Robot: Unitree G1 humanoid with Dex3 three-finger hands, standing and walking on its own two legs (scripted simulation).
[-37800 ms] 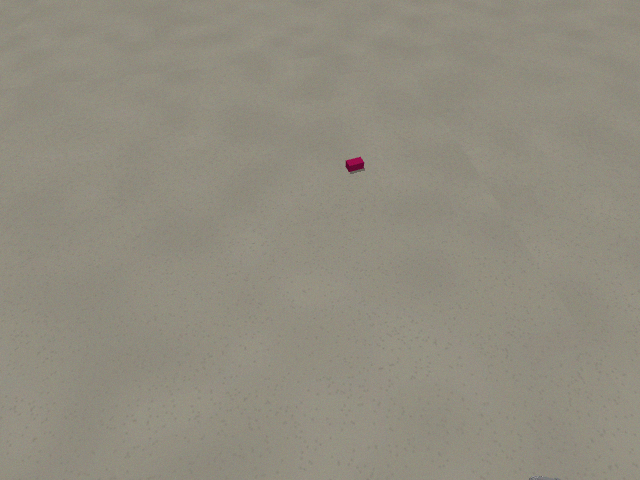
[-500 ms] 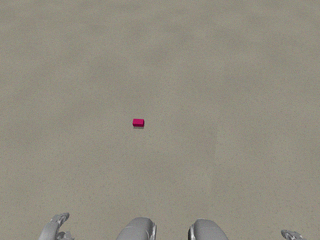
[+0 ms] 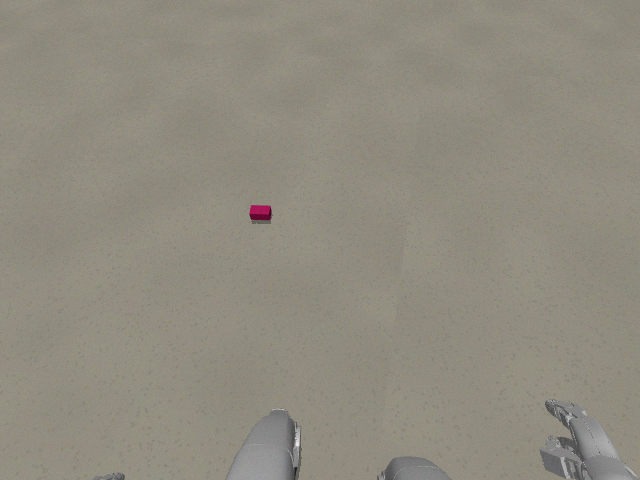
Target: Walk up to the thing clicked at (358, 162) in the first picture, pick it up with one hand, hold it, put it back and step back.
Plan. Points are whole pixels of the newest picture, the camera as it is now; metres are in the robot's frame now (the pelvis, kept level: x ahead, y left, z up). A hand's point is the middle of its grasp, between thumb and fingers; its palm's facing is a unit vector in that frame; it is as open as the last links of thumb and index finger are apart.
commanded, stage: step back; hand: left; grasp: from above
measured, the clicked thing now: (260, 212) +1.05 +0.30 -0.73
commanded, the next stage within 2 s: stand in 1.12 s
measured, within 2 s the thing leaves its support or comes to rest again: neither
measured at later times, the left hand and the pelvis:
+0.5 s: hand out of the picture -0.02 +0.26 -0.13, palm faces +0.09 -0.92 -0.39, open 7.4 cm; pelvis -0.06 -0.02 +0.01, yaw +5 degrees
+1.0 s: hand out of the picture +0.04 +0.29 -0.13, palm faces +0.11 -0.93 -0.34, open 7.4 cm; pelvis -0.01 +0.02 +0.02, yaw +6 degrees
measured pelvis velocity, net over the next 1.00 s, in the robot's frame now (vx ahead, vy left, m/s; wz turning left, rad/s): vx -0.01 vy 0.02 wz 0.11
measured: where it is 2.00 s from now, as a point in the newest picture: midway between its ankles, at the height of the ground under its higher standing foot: outside the picture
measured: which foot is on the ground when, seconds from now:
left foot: up 0.00-0.22, down 0.24-1.00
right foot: down 0.00-1.00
